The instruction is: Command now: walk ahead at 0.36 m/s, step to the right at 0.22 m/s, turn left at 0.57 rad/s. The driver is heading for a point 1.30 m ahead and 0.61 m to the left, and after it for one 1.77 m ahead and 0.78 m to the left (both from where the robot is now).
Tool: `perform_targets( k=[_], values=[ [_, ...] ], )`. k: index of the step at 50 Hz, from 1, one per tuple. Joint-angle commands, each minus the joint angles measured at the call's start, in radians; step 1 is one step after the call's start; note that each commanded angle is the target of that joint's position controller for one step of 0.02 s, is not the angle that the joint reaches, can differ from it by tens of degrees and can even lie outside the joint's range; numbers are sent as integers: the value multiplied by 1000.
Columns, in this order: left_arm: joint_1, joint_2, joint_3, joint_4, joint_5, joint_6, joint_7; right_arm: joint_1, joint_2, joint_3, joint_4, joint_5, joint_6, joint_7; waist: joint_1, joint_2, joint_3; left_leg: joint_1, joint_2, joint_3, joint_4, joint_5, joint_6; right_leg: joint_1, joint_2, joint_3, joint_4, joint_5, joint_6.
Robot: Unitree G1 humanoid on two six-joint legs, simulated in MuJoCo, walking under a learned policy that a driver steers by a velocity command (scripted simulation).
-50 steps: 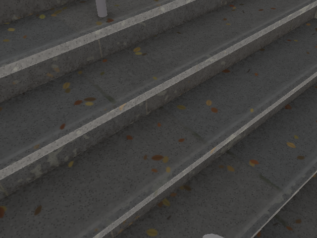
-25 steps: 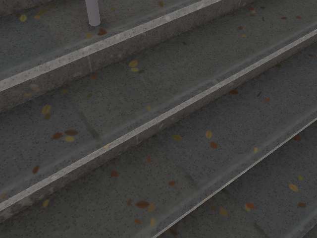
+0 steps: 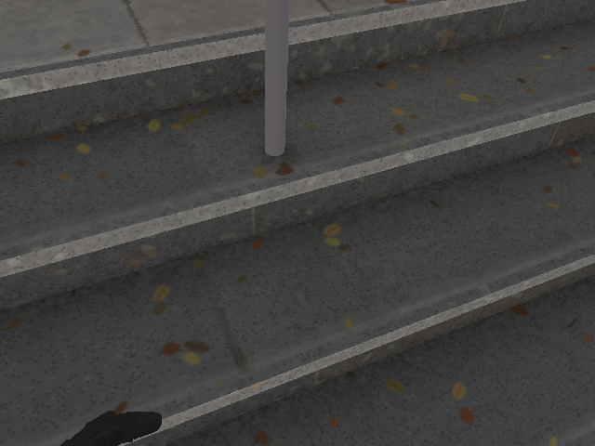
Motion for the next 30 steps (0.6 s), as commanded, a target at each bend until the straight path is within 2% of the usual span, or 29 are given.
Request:
perform_targets(
  k=[1,2,3,4,5,6,7,8,9,10,11,12,13,14,15,16,17,18,19,20,21,22,23,24,25,27,28,29,30],
  values=[
    [40,-23,-17,-38,-69,-10,-18,-6,-181,-80,-88,-16,-10,-44,30,160,-25,318,263,-325,-328,550,100,21,50,-123,-458,-75,-44],
    [121,-14,-15,-28,-57,-8,-2,20,-182,-90,-68,-26,16,-52,35,204,-68,216,240,-325,-333,471,101,208,24,-95,-503,156,-88],
    [114,-5,-7,-39,-46,-7,6,25,-172,-91,-70,-13,30,-51,42,178,-46,156,234,-334,-361,307,95,287,39,-99,-587,215,-107],
    [145,-3,0,-38,-10,-12,7,-35,-160,-87,-82,-25,37,-30,68,106,-19,78,236,-328,-338,138,94,413,49,-125,-676,305,-122],
    [398,153,80,75,-25,-30,97,-301,-114,-76,-171,-9,48,63,232,160,-3,-180,-33,-100,141,273,55,737,-126,106,-874,494,-20],
    [478,327,115,101,-13,-34,130,-290,-28,-69,-215,-20,34,76,198,-115,-41,-512,-137,-91,583,-236,-51,865,-501,573,-854,861,40],
    [381,283,107,97,-12,-24,140,-116,-83,-81,-133,-41,32,88,90,37,-119,-512,-47,-221,944,-147,-78,756,-578,628,-841,837,37],
    [168,134,48,19,-8,-42,38,13,14,-45,-86,-31,29,52,-11,-188,-14,-406,58,-119,990,-81,-56,472,-323,325,-829,259,-71],
    [56,112,46,-1,2,-45,3,-11,-88,-57,-95,-39,32,35,-27,-259,7,-448,34,-10,1060,-77,-75,421,-308,320,-916,-165,-168],
    [60,101,45,6,4,-46,-15,-95,-119,-57,-98,-56,46,32,12,-227,37,-494,48,76,1171,-101,-88,351,-283,339,-986,-326,-239],
    [-89,-11,-8,-28,43,-48,-41,-274,-106,-2,-192,33,29,59,43,-58,187,-599,-9,-146,1323,90,-83,188,-253,317,-849,324,-288],
    [-18,8,-30,-27,94,-46,-49,-187,-153,-6,-129,80,47,50,58,27,2,-580,-17,-202,1299,163,-137,291,-359,292,-786,976,-287],
    [25,45,-36,-36,90,-59,-39,-168,-182,-11,-114,81,51,46,69,3,-107,-557,-28,-215,1235,196,-193,416,-345,197,-738,1224,-267],
    [281,219,66,127,-6,-97,-8,-204,-34,3,-161,-54,33,38,25,69,-12,-638,70,-17,1229,64,-86,477,-332,154,-828,223,-194],
    [310,222,69,146,-24,-115,3,-241,-23,15,-155,-59,30,44,74,19,46,-749,62,21,1277,61,-58,482,-304,178,-885,-77,-179],
    [317,192,64,145,-19,-117,1,-290,-25,13,-169,-48,37,45,93,-30,85,-784,72,38,1301,50,-52,462,-304,198,-923,-157,-184],
    [344,163,54,167,-15,-126,-11,-355,-28,13,-175,-39,46,47,110,-59,139,-845,79,48,1350,13,-53,436,-315,188,-974,-175,-204],
    [219,25,-7,126,70,-92,-12,-319,-67,44,-152,26,42,63,154,-230,85,-844,30,-71,1406,179,-84,395,-246,110,-812,611,-287],
    [343,26,-23,212,93,-70,-22,-285,-83,51,-124,15,37,87,145,-180,-42,-892,53,-83,1485,183,-58,500,-331,122,-845,584,-333],
    [387,57,-20,240,119,-60,-49,-220,-60,71,-90,30,30,99,163,-81,17,-1024,47,-152,1506,228,-14,569,-378,159,-871,343,-325],
    [445,80,-23,289,124,-53,-71,-235,-47,81,-89,28,25,110,175,-80,85,-1212,57,-163,1563,223,38,616,-424,232,-907,96,-312],
    [465,71,-34,339,118,-54,-80,-245,-40,89,-91,24,30,110,168,-74,100,-1302,68,-166,1605,222,76,659,-433,215,-914,52,-291],
    [502,49,-46,393,119,-53,-84,-262,-19,105,-94,26,27,110,159,-37,95,-1362,84,-164,1641,235,119,685,-442,196,-917,92,-285],
    [470,28,-56,406,116,-56,-80,-257,-5,111,-85,33,32,111,130,-53,114,-1371,101,-156,1639,272,135,651,-429,150,-929,162,-283],
    [444,6,-65,420,123,-63,-70,-261,-6,116,-90,31,43,118,116,-26,81,-1352,125,-132,1650,290,135,628,-423,102,-938,190,-282],
    [397,11,-71,438,145,-79,-53,-282,1,120,-94,22,68,141,95,-12,94,-1302,170,-55,1626,327,133,538,-406,8,-994,222,-280],
    [378,32,-73,448,155,-84,-55,-320,-14,120,-119,11,78,146,94,-2,99,-1265,205,-5,1469,354,129,504,-385,-48,-1026,195,-262],
    [417,36,-77,476,163,-90,-46,-418,-33,119,-144,-15,87,156,116,-34,89,-1226,240,65,1414,328,126,478,-381,-59,-1057,154,-274],
    [474,12,-88,484,163,-108,-32,-466,-26,122,-147,-14,81,162,135,-84,78,-1195,254,109,1379,335,156,489,-362,-95,-1091,117,-276]
  ],
)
